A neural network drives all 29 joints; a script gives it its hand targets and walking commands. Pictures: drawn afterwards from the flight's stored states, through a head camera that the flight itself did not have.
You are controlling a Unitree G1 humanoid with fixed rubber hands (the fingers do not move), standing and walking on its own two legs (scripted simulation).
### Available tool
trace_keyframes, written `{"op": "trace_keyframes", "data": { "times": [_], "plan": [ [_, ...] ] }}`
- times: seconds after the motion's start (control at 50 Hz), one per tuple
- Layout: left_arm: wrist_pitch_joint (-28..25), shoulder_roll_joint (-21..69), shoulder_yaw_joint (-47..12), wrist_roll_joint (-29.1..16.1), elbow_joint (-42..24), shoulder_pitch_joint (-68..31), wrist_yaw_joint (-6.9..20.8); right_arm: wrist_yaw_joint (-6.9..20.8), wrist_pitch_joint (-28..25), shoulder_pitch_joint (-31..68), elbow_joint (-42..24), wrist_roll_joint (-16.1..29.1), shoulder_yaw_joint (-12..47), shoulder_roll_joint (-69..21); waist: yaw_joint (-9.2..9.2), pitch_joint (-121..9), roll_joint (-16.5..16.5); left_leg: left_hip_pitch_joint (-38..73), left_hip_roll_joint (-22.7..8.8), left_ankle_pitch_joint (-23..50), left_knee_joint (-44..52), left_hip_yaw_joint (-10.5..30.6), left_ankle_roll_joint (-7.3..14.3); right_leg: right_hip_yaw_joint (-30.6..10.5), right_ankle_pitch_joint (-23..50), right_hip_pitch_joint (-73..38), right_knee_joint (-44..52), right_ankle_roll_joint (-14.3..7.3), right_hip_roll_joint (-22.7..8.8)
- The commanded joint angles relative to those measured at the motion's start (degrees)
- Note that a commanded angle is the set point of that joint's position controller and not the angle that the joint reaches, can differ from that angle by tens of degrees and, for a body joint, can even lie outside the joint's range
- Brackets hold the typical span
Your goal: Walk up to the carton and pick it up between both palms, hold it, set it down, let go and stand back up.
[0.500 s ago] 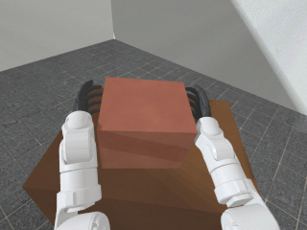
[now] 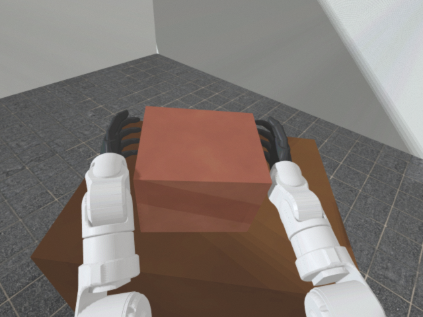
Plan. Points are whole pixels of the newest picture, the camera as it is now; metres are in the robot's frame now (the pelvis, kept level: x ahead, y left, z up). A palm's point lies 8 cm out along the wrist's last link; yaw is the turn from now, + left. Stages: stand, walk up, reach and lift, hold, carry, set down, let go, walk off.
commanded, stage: hold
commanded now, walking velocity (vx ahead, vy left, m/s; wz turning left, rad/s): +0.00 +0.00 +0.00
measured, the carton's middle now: (198, 171) +0.36 +0.01 +0.13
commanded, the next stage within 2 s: set down in 0.56 s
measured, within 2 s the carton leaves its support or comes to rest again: neither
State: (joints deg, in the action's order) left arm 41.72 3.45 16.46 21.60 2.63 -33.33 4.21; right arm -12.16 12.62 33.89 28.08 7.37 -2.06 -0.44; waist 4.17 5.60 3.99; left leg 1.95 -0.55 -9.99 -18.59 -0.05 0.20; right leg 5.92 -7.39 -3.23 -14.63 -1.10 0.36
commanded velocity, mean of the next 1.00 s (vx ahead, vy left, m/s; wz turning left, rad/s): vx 0.00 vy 0.00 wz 0.00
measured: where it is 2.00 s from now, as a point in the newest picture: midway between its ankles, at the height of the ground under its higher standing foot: outside the picture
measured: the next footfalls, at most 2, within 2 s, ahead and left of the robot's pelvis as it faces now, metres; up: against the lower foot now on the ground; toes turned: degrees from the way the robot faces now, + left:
none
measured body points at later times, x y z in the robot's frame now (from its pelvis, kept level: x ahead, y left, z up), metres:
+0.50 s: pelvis +0.00 +0.00 +0.00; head -0.04 +0.03 +0.45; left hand +0.37 +0.16 +0.19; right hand +0.37 -0.14 +0.17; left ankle +0.02 +0.11 -0.75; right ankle +0.02 -0.10 -0.75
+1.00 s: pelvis +0.01 +0.00 +0.00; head -0.02 +0.03 +0.45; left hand +0.38 +0.16 +0.16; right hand +0.37 -0.13 +0.14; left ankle +0.02 +0.11 -0.75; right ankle +0.02 -0.10 -0.75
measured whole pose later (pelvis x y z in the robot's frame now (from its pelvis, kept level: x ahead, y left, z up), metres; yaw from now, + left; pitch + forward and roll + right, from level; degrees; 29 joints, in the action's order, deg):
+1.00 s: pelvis +0.01 +0.00 +0.00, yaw +0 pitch -9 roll -1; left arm 27.7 5.0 15.9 21.6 8.2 -28.9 5.3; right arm -10.6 -0.8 27.1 30.5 -0.3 -6.7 -4.0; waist 1.6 5.1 3.5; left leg 2.2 0.0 -10.3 -17.5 -0.1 0.6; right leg 5.9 -8.3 -3.0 -14.6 -0.7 -0.2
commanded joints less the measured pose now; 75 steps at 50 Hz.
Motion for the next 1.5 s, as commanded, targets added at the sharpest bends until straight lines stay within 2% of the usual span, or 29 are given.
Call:
{"op": "trace_keyframes", "data": {
  "times": [0.0, 0.58, 0.7, 0.8, 0.84, 0.9, 1.02, 1.08, 1.2, 1.32, 1.48],
  "plan": [
    [-2.6, 26.6, -24.5, -7.9, -3.1, -30.0, 6.8, 6.5, -4.1, 42.7, -17.4, 2.7, 20.2, -27.0, 0.61, -20.0, -4.7, 1.2, 1.8, 12.7, 1.7, -2.7, -0.5, 1.0, 7.5, -7.2, 0.1, 2.5, 1.6],
    [-2.8, 26.5, -24.5, -8.0, -3.2, -30.1, 7.0, 6.5, -4.4, 43.0, -17.9, 2.5, 20.2, -27.1, 0.53, -20.2, -4.6, 1.1, 1.9, 12.5, 1.7, -2.8, -0.4, 1.0, 7.7, -7.4, 0.0, 2.6, 1.5],
    [-6.3, 26.2, -24.3, -7.9, -1.7, -28.4, 7.7, 6.9, -8.2, 42.4, -18.9, 0.4, 19.3, -27.0, -0.24, -20.7, -4.7, 0.3, 2.1, 9.9, 2.0, -3.2, 0.0, 1.3, 8.2, -8.2, -0.3, 2.9, 1.0],
    [-11.6, 25.2, -20.9, -5.4, 3.8, -23.1, 8.8, 8.2, -14.0, 35.8, -13.7, -5.2, 15.3, -25.6, -1.62, -14.6, -4.4, -3.3, 1.5, 1.9, 5.3, -4.2, 0.9, 1.8, 1.4, -6.8, 0.8, 2.6, 0.2],
    [-13.0, 25.0, -20.4, -4.9, 4.8, -21.8, 9.1, 8.6, -15.9, 33.9, -12.4, -7.0, 14.1, -25.1, -1.85, -13.1, -4.1, -4.2, 1.2, 0.7, 6.1, -4.5, 1.0, 2.1, -0.5, -6.2, 1.2, 2.5, 0.1],
    [-14.9, 25.4, -21.8, -5.3, 5.0, -20.9, 9.0, 8.7, -18.8, 33.1, -12.6, -8.2, 14.2, -24.8, -1.77, -13.8, -3.8, -3.8, 1.1, 3.2, 5.4, -4.8, 0.6, 2.5, 0.8, -6.3, 1.1, 2.5, 0.3],
    [-19.6, 27.8, -29.4, -8.2, 1.5, -20.8, 6.7, 7.8, -23.8, 33.9, -17.3, -7.1, 19.5, -25.7, -1.22, -23.5, -4.1, 1.9, 1.1, 18.3, 0.2, -3.5, -1.6, 2.9, 12.5, -7.3, -0.5, 2.1, 1.6],
    [-21.8, 28.0, -31.8, -8.7, 0.2, -19.8, 5.3, 7.6, -24.7, 31.7, -17.3, -6.7, 21.6, -26.1, -1.28, -25.2, -4.7, 3.1, 1.0, 22.7, -1.1, -2.4, -2.3, 2.5, 16.2, -7.3, -0.9, 2.0, 1.7],
    [-22.1, 26.9, -30.4, -7.6, 0.7, -15.8, 4.7, 7.1, -24.1, 26.1, -13.9, -6.1, 22.3, -26.2, -1.98, -21.7, -5.0, 0.7, 1.2, 21.1, 0.0, -1.8, -2.2, 1.5, 17.2, -8.4, -0.7, 2.4, 1.0],
    [-22.6, 26.8, -29.7, -7.1, 1.1, -14.6, 4.8, 6.9, -24.6, 24.7, -13.0, -6.2, 22.0, -26.2, -2.15, -21.0, -5.3, -0.1, 1.3, 21.1, 0.2, -2.0, -2.4, 1.4, 17.9, -8.4, -0.6, 2.5, 1.1],
    [-25.6, 27.7, -29.2, -7.2, 5.1, -16.9, 4.6, 7.6, -26.7, 25.2, -10.3, -8.7, 18.8, -26.5, -1.99, -21.3, -5.0, -1.3, 1.0, 16.3, 1.2, -2.4, -2.2, 1.9, 13.9, -6.0, 0.0, 2.2, 1.0]
  ]
}}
